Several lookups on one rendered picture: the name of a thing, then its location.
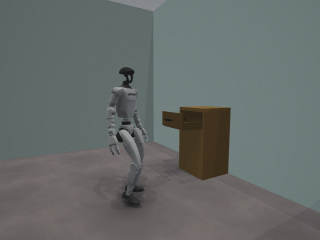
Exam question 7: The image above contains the drawer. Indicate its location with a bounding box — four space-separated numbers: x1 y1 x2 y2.
162 111 203 131

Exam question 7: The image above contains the cabinet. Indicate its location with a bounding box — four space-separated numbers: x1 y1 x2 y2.
179 106 231 181

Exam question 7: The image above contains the humanoid robot head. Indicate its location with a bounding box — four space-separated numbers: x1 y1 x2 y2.
119 67 135 89

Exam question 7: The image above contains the robot right forearm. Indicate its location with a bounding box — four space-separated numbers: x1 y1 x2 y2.
106 107 116 136

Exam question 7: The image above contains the robot left forearm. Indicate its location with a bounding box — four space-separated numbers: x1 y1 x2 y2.
133 110 143 129

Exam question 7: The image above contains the robot left foot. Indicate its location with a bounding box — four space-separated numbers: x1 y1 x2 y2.
125 185 144 192

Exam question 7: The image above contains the robot right hand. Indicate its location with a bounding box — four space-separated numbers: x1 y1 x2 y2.
108 135 120 156

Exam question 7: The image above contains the robot left hand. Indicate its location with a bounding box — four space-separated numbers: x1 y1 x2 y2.
140 127 148 143

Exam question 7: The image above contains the right robot upper arm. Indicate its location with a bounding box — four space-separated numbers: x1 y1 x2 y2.
107 87 124 115

